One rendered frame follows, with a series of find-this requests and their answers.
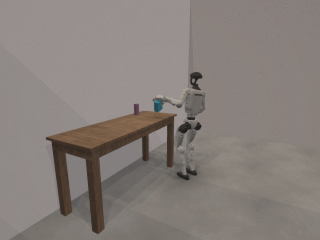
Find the robot right upper arm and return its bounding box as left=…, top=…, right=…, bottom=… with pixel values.
left=200, top=90, right=206, bottom=111

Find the left robot hand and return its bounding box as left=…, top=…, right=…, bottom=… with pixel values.
left=153, top=95, right=165, bottom=106

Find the sponge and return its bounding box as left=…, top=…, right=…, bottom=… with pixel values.
left=154, top=100, right=163, bottom=112

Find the robot left forearm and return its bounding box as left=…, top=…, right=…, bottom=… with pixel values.
left=162, top=96, right=180, bottom=106

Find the table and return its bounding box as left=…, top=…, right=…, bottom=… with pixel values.
left=46, top=111, right=177, bottom=234

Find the robot left shin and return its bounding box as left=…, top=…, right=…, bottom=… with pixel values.
left=176, top=148, right=187, bottom=175

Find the robot left foot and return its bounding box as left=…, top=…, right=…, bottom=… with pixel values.
left=177, top=172, right=190, bottom=180

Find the robot left upper arm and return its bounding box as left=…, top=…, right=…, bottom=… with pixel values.
left=176, top=88, right=191, bottom=108

